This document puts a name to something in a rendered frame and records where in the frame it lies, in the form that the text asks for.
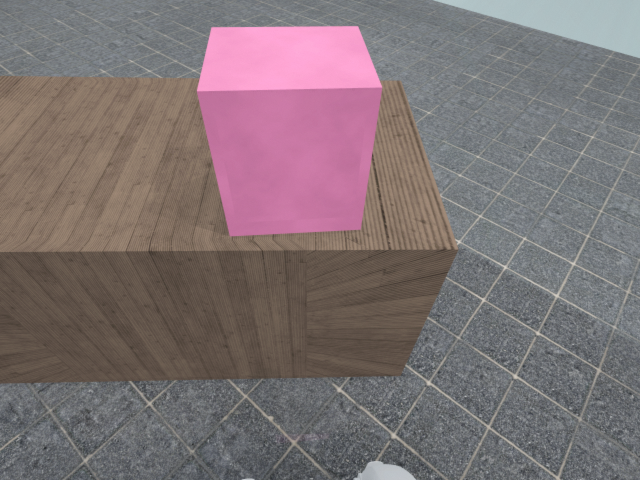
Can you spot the pedestal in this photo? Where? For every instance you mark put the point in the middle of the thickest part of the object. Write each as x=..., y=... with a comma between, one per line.
x=116, y=262

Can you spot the carton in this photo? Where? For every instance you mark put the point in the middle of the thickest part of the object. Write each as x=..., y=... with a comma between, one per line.
x=290, y=115

